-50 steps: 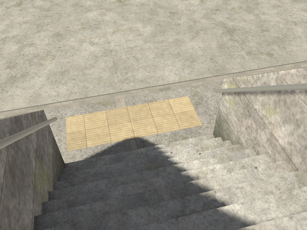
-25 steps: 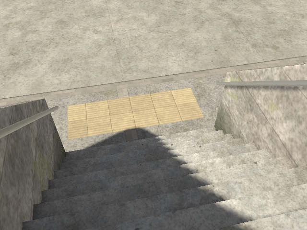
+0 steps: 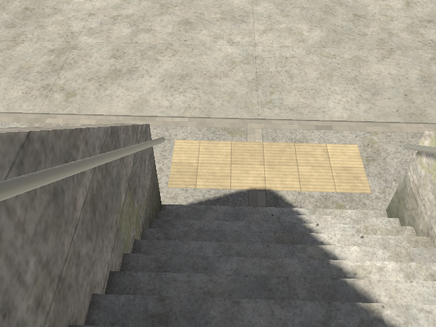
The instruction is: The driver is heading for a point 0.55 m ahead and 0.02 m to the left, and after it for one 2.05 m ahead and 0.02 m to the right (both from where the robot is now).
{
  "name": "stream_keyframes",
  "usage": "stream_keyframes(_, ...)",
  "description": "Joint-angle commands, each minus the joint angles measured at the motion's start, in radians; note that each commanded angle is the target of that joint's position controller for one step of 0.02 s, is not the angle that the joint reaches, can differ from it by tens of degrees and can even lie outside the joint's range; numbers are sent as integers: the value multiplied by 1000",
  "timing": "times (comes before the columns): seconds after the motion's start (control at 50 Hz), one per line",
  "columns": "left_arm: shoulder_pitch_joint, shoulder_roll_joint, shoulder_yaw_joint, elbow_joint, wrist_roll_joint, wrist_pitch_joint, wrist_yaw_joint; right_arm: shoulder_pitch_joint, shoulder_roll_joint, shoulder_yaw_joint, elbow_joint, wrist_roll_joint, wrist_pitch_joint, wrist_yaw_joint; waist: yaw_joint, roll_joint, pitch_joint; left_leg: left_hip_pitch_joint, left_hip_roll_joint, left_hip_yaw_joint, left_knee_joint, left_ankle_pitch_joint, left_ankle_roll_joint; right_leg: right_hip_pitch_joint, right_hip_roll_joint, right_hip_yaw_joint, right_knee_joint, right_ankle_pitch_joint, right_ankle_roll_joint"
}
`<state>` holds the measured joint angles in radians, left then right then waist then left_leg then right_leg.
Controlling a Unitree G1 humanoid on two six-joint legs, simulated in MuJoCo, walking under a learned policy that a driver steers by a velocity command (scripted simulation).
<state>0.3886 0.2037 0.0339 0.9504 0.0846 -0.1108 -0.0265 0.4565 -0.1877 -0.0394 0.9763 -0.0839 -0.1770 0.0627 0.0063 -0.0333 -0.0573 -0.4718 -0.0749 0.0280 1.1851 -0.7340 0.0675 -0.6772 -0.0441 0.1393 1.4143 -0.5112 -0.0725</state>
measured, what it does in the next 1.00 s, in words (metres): goes down: right foot 0.20 m lower, then left foot 0.21 m lower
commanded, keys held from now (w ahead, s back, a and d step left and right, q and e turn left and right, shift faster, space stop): w+q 0.22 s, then w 0.34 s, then w+e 0.44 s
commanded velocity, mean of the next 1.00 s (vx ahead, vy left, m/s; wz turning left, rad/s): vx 0.49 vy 0.00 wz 0.11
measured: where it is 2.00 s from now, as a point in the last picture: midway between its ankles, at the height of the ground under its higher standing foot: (177, 324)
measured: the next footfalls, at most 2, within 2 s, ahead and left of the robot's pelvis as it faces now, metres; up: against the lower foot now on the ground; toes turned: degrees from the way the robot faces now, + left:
right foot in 0.18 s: +0.17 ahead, -0.08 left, -0.20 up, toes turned +7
left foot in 0.62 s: +0.38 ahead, +0.24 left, -0.41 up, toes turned +17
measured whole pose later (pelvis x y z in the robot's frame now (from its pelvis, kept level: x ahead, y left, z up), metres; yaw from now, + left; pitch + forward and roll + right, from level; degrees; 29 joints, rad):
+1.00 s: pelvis +0.44 +0.18 -0.39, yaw +4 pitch +3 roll +3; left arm 0.30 0.22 -0.02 0.98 0.09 -0.07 -0.09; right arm 0.59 -0.08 0.08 1.12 -0.13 -0.14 0.02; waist -0.02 -0.05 -0.05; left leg -0.35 -0.01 0.26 1.01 -0.71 0.08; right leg -0.93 -0.08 0.12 1.00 0.47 -0.05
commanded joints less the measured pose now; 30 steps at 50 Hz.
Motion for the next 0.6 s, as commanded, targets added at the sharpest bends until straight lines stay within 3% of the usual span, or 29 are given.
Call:
stream_keyframes(0.02, -39, -29, -48, -104, 53, -10, 13, -142, 69, 54, -81, -1, 24, -5, 30, -26, 186, -199, 214, -503, -311, 366, 232, -304, -62, 64, -193, 575, 25)
stream_keyframes(0.04, 78, -26, -47, -58, 62, 13, 16, -185, 69, 69, -115, -14, 40, -22, 77, 8, 166, -414, 165, -378, -218, 249, 234, -48, -50, -28, -265, 648, 59)
stream_keyframes(0.06, 144, -51, -60, -42, 19, 11, 2, -193, 58, 81, -127, -26, 31, -49, 96, -20, 125, -717, 1, -118, -182, 152, 150, 402, -10, -135, -407, 1093, 67)
stream_keyframes(0.08, 113, -61, -52, -62, -10, 17, -20, -202, -33, 75, -144, -25, 15, -46, 116, 43, 106, -870, -26, -23, -203, 6, 88, 703, -2, -196, -465, 1111, 103)
stream_keyframes(0.1, 69, -6, -42, -102, -10, 27, -25, -156, -75, 68, -140, -16, -1, -44, 108, 20, 133, -905, -26, -70, -193, -69, 89, 818, 12, -232, -485, 1006, 130)
stream_keyframes(0.12, 192, 10, -40, -105, 44, 31, -25, -202, -146, 66, -172, -9, -16, -33, 212, 72, 114, -969, -9, -197, -80, 36, 128, 1000, 59, -256, -253, 898, 124)
stream_keyframes(0.14, 340, 77, -15, -89, 65, 44, -16, -247, -210, 39, -187, 9, -22, -21, 289, -37, 162, -872, 33, -282, 47, 107, 117, 987, 30, -201, -407, 667, 96)
stream_keyframes(0.16, 308, 167, 7, -59, 25, 51, -21, -179, -187, 33, -188, 58, -2, -3, 235, -164, 279, -456, 57, -321, 157, 27, 104, 700, -28, -107, -1148, 452, 63)
stream_keyframes(0.18, 250, 211, 17, -22, 28, 55, -40, -20, -196, 31, -143, 60, 30, 35, 135, -60, 250, -179, 19, -405, 305, 201, 169, 677, -34, -108, -1355, 472, 6)
stream_keyframes(0.2, 412, 213, 36, 45, 39, 53, -45, 84, -172, 24, -83, 0, 36, 85, 148, 0, 85, -247, -46, -427, 610, 479, 164, 901, -79, -100, -971, 666, -117)
stream_keyframes(0.22, 363, 293, 30, 23, 32, 44, -51, 407, 20, 47, -37, 26, 34, 103, -46, -202, -221, -597, -72, -262, 953, -29, 95, 1256, -315, 131, -602, 1409, -383)
stream_keyframes(0.24, 224, 301, 54, -42, 45, 30, -48, 218, -56, 48, -174, 18, 49, 91, 57, -126, -105, -1014, -85, -217, 1185, 29, 34, 1208, -433, 434, -694, 1212, -490)
stream_keyframes(0.26, 220, 240, 48, -12, 43, 21, -18, 3, -78, 46, -231, 4, 65, 68, 135, -60, 3, -1274, 22, -298, 1107, 164, -3, 1175, -486, 556, -780, 794, -419)
stream_keyframes(0.28, 169, 26, -16, 2, 61, 5, -4, -112, -41, 60, -223, -7, 90, 32, 110, 177, 56, -1250, 85, -336, 658, 496, -21, 1039, -318, 288, -784, 713, -242)
stream_keyframes(0.3, 161, -72, -47, 38, 73, 4, 9, -99, -22, 72, -212, -7, 105, 25, 68, 139, 154, -1100, 190, -271, 444, 633, -11, 726, -301, 198, -850, 687, -247)
stream_keyframes(0.32, 52, -176, -88, 18, 46, -12, 26, -11, -27, 69, -152, 2, 117, 40, -15, 138, 223, -747, 250, -226, 87, 885, 4, 267, -240, 79, -901, 606, -244)
stream_keyframes(0.34, -51, -140, -99, -11, 38, -28, 26, 7, -10, 68, -118, -31, 136, 58, -71, 3, 174, -334, 235, -97, 50, 1024, 27, -122, -122, -50, -892, 337, -225)
stream_keyframes(0.36, -47, -19, -82, -2, 36, -42, 19, 22, -10, 72, -100, -46, 139, 92, -98, -43, 135, -108, 190, -44, 276, 1089, -1, -317, -96, -51, -852, 119, -228)
stream_keyframes(0.38, -54, -5, -87, 12, 43, -59, 30, -42, -7, 89, -142, -50, 138, 103, -67, 31, 149, -298, 246, -184, 186, 1227, -4, -201, -131, 15, -812, 126, -213)
stream_keyframes(0.4, 40, 18, -90, 9, 18, -75, 56, -161, -79, 77, -176, -87, 135, 93, 23, 93, 134, -535, 246, -157, -70, 1282, 1, 92, -152, 17, -722, 141, -195)
stream_keyframes(0.42, 226, 30, -97, 71, 14, -86, 80, -285, -84, 76, -204, -86, 126, 74, 113, 72, 123, -696, 240, -132, -180, 1275, -17, 334, -162, 73, -623, 104, -194)
stream_keyframes(0.44, 219, 33, -105, 39, 14, -87, 96, -316, -76, 93, -210, -66, 117, 52, 128, 106, 85, -510, 254, -106, -468, 1476, -17, 275, -114, 3, -554, 25, -141)
stream_keyframes(0.46, 230, 48, -112, 54, 39, -72, 71, -330, -55, 103, -209, -59, 125, 44, 103, 46, 102, -197, 201, -12, -462, 1506, -16, 13, -89, -30, -603, -95, -143)
stream_keyframes(0.48, 167, 81, -108, 28, 54, -63, 37, -339, -86, 100, -241, -60, 141, 42, 74, 10, 121, 7, 169, 31, -368, 1421, -31, -167, -85, -27, -639, -199, -144)
stream_keyframes(0.5, 116, 139, -92, -1, 43, -57, 15, -355, -132, 93, -264, -65, 160, 47, 57, -8, 169, 10, 161, 26, -370, 1296, -41, -145, -122, 13, -633, -211, -146)
stream_keyframes(0.54, 103, 184, -78, 2, 6, -48, 11, -394, -150, 86, -310, -70, 171, 52, 62, 21, 209, -14, 172, -12, -616, 1088, -17, 100, -189, 103, -548, -17, -128)
stream_keyframes(0.56, 72, 266, -51, 28, 11, -23, 4, -340, -130, 89, -293, -59, 167, 54, 39, 8, 225, -22, 217, -96, -751, 1006, 2, 266, -250, 180, -485, 41, -105)
stream_keyframes(0.58, 70, 273, -35, 38, 13, 4, -14, -183, -169, 64, -231, -52, 141, 42, -8, 44, 186, 114, 243, -108, -926, 1044, 26, 349, -208, 145, -278, 21, -69)
stream_keyframes(0.6, 186, 222, 8, 102, -70, 54, 45, 17, -204, 5, -108, 139, 121, -38, -47, -10, 69, 323, 215, -36, -1015, 1206, -28, 379, -32, -75, 72, 247, -73)
Velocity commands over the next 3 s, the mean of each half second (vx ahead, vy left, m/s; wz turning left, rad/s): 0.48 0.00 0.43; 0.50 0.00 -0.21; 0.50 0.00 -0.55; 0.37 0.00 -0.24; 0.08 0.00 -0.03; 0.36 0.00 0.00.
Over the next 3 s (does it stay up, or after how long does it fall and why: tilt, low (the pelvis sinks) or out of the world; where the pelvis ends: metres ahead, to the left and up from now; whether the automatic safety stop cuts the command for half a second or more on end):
stays up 0.97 0.18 -0.79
